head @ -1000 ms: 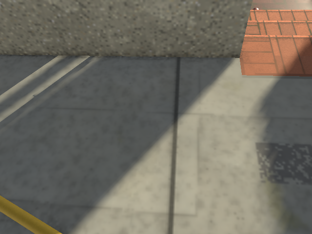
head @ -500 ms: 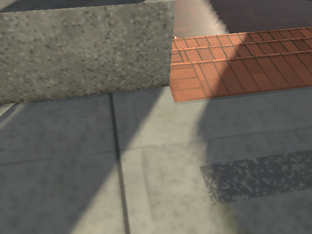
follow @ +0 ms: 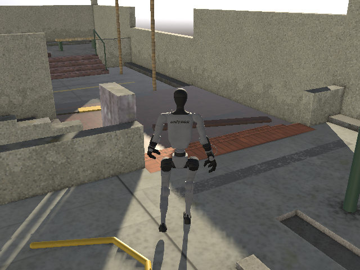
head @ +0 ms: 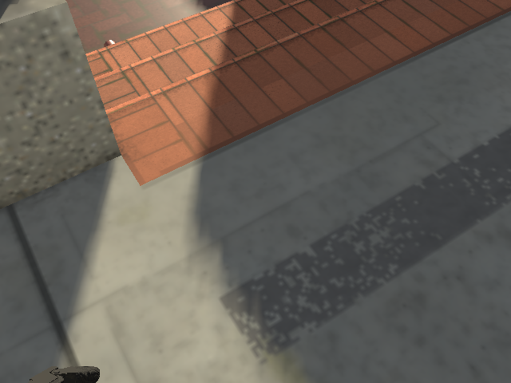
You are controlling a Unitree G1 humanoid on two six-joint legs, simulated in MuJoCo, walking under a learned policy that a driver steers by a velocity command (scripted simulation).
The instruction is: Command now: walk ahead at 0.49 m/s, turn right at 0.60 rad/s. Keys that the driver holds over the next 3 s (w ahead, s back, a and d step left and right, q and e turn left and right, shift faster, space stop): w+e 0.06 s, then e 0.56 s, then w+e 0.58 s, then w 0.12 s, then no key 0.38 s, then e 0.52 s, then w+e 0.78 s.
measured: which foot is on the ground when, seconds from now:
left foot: up 0.00-0.36, down 0.38-0.84, up 0.86-1.00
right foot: down 0.00-0.38, up 0.40-0.82, down 0.84-1.00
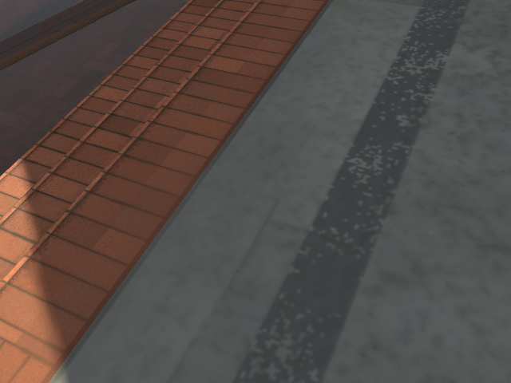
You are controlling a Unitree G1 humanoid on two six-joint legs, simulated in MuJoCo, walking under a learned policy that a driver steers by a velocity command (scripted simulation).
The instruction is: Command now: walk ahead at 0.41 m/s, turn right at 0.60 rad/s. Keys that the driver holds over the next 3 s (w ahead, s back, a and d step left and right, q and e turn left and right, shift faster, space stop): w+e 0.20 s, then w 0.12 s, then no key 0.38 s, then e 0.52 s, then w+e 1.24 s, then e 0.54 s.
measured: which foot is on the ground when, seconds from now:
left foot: up 0.00-0.28, down 0.30-0.70, up 0.72-1.00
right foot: down 0.00-0.30, up 0.32-0.66, down 0.68-1.00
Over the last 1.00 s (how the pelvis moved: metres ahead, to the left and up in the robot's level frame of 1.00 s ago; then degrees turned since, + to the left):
0.28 -0.05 0.03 -36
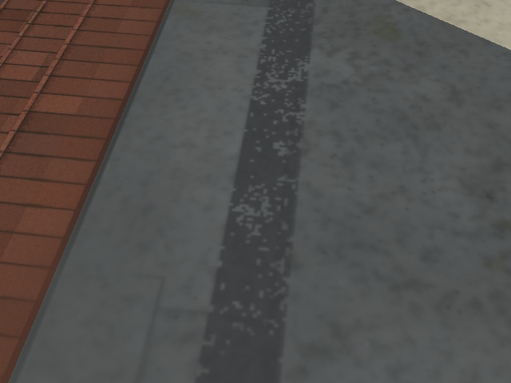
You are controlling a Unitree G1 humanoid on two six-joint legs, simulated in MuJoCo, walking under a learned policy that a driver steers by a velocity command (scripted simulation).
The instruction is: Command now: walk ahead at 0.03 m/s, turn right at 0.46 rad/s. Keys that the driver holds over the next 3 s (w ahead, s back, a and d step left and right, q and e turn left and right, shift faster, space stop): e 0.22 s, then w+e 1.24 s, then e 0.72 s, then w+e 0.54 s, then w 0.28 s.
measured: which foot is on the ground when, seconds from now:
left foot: up 0.00-0.04, down 0.06-0.60, up 0.62-1.00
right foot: down 0.00-0.06, up 0.08-0.58, down 0.60-1.00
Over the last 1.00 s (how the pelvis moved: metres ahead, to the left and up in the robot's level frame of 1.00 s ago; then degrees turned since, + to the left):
0.35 0.00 -0.01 -18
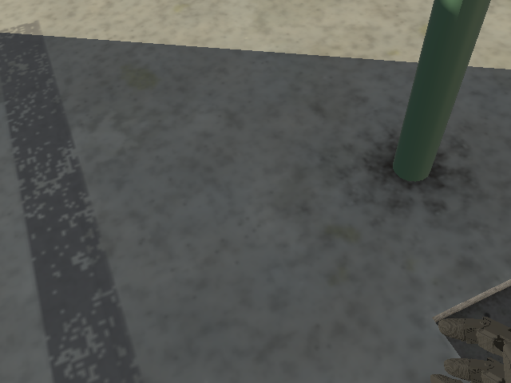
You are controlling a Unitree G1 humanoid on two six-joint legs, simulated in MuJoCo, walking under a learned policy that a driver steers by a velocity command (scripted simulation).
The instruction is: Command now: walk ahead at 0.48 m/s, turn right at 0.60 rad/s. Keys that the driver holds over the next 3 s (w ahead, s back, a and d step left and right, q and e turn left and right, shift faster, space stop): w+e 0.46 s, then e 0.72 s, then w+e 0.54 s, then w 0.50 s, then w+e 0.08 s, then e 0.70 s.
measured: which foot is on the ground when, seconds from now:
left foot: up 0.00-0.04, down 0.06-0.56, up 0.58-1.00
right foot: down 0.00-0.08, up 0.10-0.54, down 0.56-1.00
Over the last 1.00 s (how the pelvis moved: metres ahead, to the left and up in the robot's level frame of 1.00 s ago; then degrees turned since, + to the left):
0.23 -0.14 0.00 -34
